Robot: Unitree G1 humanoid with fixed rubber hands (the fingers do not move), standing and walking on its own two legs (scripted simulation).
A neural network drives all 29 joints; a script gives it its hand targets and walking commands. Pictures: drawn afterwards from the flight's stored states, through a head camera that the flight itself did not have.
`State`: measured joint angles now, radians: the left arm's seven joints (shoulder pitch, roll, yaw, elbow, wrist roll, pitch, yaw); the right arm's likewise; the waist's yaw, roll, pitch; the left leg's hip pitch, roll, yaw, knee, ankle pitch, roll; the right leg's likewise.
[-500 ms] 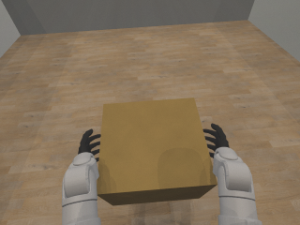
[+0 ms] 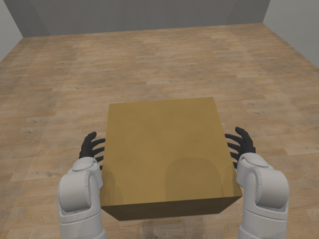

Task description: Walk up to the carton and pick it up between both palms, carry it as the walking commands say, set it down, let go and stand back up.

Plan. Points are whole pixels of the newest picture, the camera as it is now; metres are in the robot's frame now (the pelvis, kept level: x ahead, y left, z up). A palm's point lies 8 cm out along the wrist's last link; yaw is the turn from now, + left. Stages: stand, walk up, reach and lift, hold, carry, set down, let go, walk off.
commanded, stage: carry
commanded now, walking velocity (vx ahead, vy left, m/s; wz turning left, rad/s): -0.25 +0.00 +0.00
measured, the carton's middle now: (165, 159) +0.31 +0.00 +0.03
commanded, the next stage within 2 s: none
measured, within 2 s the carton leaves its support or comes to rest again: neither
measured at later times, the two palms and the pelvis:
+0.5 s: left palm (88, 167) +0.26 +0.17 +0.10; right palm (245, 163) +0.26 -0.18 +0.10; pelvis -0.01 +0.00 +0.00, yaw +0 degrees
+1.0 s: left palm (57, 183) +0.23 +0.24 +0.07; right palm (214, 176) +0.23 -0.10 +0.09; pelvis -0.05 +0.07 +0.00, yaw +0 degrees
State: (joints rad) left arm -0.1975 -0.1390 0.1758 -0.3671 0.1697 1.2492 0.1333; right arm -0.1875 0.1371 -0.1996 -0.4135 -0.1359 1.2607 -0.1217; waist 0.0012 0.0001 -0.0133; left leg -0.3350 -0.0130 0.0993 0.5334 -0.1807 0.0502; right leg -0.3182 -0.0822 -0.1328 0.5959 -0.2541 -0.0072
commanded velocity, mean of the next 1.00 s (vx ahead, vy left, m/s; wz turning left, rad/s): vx -0.25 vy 0.00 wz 0.00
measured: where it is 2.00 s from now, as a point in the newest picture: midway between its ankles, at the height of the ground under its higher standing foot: outside the picture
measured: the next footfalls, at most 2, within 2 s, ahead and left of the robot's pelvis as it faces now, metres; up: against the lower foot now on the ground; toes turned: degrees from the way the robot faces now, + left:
left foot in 0.76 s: +0.01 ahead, +0.10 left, +0.00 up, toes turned +4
right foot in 1.40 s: -0.16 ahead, -0.12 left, +0.00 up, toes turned -5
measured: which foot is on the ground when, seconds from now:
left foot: down 0.00-0.54, up 0.56-0.74, down 0.76-1.00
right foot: down 0.00-0.76, up 0.78-1.00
